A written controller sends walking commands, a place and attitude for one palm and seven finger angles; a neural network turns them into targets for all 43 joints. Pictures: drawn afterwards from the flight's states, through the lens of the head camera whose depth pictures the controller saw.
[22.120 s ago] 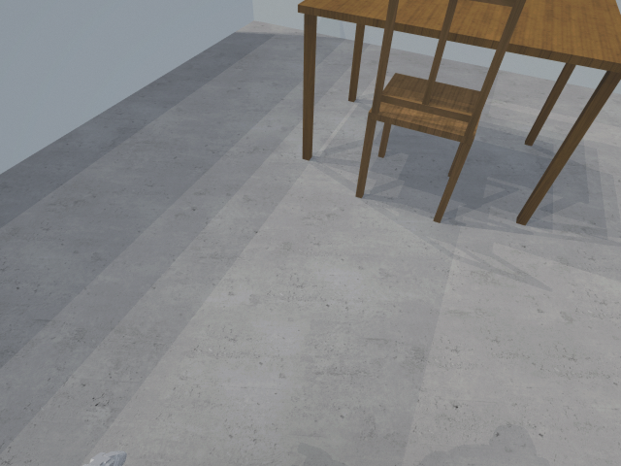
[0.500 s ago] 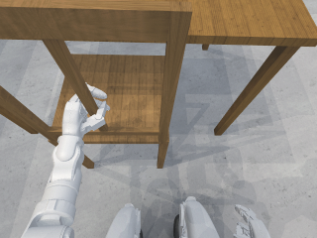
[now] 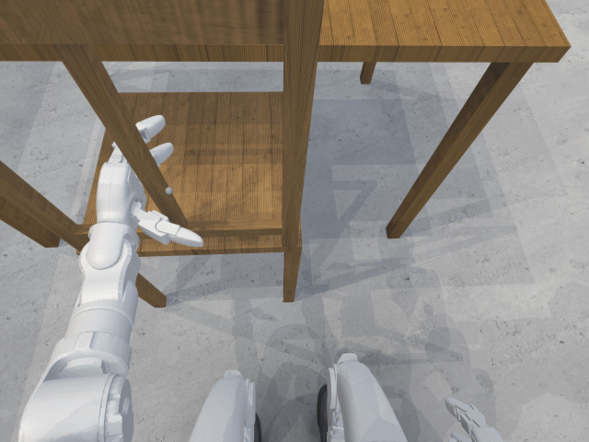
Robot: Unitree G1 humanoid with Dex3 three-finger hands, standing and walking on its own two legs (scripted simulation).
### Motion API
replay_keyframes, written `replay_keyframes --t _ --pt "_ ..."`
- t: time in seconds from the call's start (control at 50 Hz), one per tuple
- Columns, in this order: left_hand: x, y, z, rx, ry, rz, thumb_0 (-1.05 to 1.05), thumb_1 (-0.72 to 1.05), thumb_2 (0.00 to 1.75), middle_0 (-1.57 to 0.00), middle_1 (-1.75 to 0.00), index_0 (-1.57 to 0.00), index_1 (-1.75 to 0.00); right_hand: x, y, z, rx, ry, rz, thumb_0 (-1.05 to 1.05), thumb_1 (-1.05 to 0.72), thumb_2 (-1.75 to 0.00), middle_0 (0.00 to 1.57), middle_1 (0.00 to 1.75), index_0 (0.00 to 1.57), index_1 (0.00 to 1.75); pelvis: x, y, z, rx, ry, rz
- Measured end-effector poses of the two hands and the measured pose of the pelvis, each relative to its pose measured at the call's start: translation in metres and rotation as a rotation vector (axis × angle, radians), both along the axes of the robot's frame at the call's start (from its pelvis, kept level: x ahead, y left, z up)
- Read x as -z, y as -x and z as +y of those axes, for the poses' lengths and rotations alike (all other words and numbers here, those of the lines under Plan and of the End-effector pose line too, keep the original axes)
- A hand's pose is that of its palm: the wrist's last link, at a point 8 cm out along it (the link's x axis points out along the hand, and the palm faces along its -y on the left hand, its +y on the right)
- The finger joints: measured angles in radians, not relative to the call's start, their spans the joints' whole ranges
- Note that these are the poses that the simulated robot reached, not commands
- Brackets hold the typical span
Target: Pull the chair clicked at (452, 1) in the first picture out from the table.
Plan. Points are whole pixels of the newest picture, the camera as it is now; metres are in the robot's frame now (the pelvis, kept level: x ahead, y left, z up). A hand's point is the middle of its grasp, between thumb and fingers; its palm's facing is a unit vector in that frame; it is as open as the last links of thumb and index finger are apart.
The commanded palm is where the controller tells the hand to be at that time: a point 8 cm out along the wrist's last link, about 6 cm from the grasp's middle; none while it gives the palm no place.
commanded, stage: open the thumb and straighten the fingers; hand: left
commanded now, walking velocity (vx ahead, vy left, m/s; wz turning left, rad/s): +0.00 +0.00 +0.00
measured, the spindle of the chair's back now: (144, 165) +0.45 +0.18 +0.07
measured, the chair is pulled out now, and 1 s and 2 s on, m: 0.04 0.04 0.04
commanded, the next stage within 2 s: draw the fingers out of the gap in 0.14 s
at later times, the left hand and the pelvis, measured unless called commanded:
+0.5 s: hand (164, 213) +0.41 +0.16 +0.02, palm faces -0.02 -1.00 -0.05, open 17.5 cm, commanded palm +0.38 +0.21 +0.03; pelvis +0.02 +0.01 +0.02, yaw -1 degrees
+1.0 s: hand (159, 278) +0.32 +0.15 +0.03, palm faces -0.02 -1.00 -0.04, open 17.5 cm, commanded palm +0.29 +0.21 +0.03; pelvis +0.02 +0.00 +0.01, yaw +1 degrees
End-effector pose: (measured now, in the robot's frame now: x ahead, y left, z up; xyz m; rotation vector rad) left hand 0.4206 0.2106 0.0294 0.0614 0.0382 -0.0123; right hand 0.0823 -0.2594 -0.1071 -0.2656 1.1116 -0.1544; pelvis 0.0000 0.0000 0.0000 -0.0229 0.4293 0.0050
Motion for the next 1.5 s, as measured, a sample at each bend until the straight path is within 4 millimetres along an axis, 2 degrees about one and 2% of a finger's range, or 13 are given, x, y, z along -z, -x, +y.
replay_keyframes --t 0.14,0.28,0.4,0.56,0.68,0.84,1.04,1.18,1.24,1.34,1.5 --pt "-0.003 -0.001 -0.004 -0.002 0.013 0.014 -0.02 -0.54 0.20 -0.07 -0.21 -0.07 -0.21 -0.002 0.008 0.006 0.006 -0.016 0.020 0.01 -0.91 -0.90 0.20 0.30 0.20 0.30 -0.003 -0.001 0.003 0.002 -0.001 -0.003" --pt "-0.001 -0.002 -0.003 -0.007 0.001 0.009 -0.02 -0.55 0.20 -0.02 -0.05 -0.02 -0.05 -0.005 0.001 0.009 0.000 -0.015 0.007 0.01 -0.91 -0.90 0.20 0.30 0.20 0.30 -0.004 -0.004 0.005 0.003 0.000 -0.002" --pt "-0.004 0.005 0.001 -0.004 0.007 0.000 -0.02 -0.55 0.20 -0.01 -0.01 -0.01 -0.01 -0.008 -0.010 0.012 0.001 -0.028 -0.010 0.01 -0.91 -0.90 0.20 0.30 0.20 0.30 -0.008 -0.009 0.007 0.010 0.000 -0.006" --pt "0.006 0.047 0.007 -0.005 0.019 0.058 -0.02 -0.55 0.20 0.00 0.00 0.00 0.00 -0.021 -0.041 0.018 -0.032 -0.039 -0.070 0.01 -0.91 -0.90 0.20 0.30 0.20 0.30 -0.017 -0.018 0.008 0.008 0.000 -0.025" --pt "0.000 0.068 0.011 -0.005 0.016 0.004 -0.02 -0.55 0.20 0.00 0.00 0.00 0.00 -0.024 -0.069 0.021 -0.076 -0.026 -0.134 0.01 -0.91 -0.90 0.20 0.30 0.20 0.30 -0.015 -0.020 0.008 -0.009 0.008 -0.036" --pt "0.000 0.094 -0.002 0.051 0.024 0.047 -0.02 -0.55 0.20 0.00 0.00 0.00 0.00 -0.029 -0.098 0.030 -0.105 -0.052 -0.217 0.01 -0.91 -0.90 0.20 0.30 0.20 0.30 -0.015 -0.020 0.008 -0.016 0.007 -0.049" --pt "-0.006 0.128 -0.003 0.008 0.008 0.021 -0.02 -0.55 0.20 0.00 0.00 0.00 0.00 -0.029 -0.110 0.037 -0.138 -0.078 -0.276 0.01 -0.91 -0.90 0.20 0.30 0.20 0.30 -0.011 -0.018 0.002 -0.019 0.000 -0.061" --pt "0.000 0.151 -0.007 0.020 0.022 0.054 -0.02 -0.55 0.20 0.00 0.00 0.00 0.00 -0.028 -0.111 0.033 -0.144 -0.071 -0.300 0.01 -0.91 -0.90 0.20 0.30 0.20 0.30 -0.008 -0.015 -0.002 -0.025 0.001 -0.066" --pt "0.000 0.151 -0.007 0.008 0.032 0.016 -0.02 -0.55 0.20 0.00 0.00 0.00 0.00 -0.026 -0.110 0.029 -0.151 -0.051 -0.311 0.01 -0.91 -0.90 0.20 0.30 0.20 0.30 -0.004 -0.012 -0.004 -0.028 0.003 -0.061" --pt "-0.004 0.137 -0.004 0.010 0.010 -0.050 -0.02 -0.54 0.22 -0.01 -0.01 -0.01 -0.01 -0.018 -0.106 0.022 -0.156 -0.033 -0.307 0.01 -0.91 -0.90 0.20 0.30 0.20 0.30 0.004 -0.007 -0.007 -0.031 0.006 -0.052" --pt "-0.001 0.125 -0.009 0.046 0.022 0.027 -0.02 -0.53 0.24 -0.02 -0.03 -0.02 -0.04 -0.018 -0.093 0.018 -0.112 -0.044 -0.286 0.01 -0.91 -0.90 0.20 0.30 0.20 0.30 0.000 -0.007 -0.007 -0.020 0.001 -0.049"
